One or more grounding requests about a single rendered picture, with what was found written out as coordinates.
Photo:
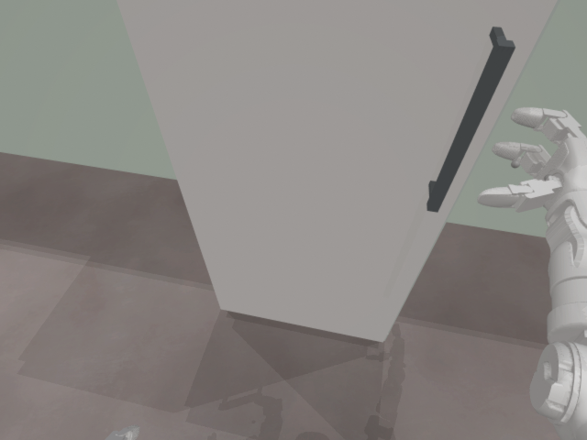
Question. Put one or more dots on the right robot forearm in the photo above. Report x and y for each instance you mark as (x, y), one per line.
(567, 269)

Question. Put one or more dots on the right robot hand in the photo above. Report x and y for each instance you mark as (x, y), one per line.
(568, 165)

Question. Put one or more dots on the handle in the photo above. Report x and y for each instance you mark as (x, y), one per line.
(492, 73)

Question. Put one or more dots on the fridge door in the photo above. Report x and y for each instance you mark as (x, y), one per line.
(304, 133)

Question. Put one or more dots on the robot right upper arm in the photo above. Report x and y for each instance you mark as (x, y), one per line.
(558, 389)

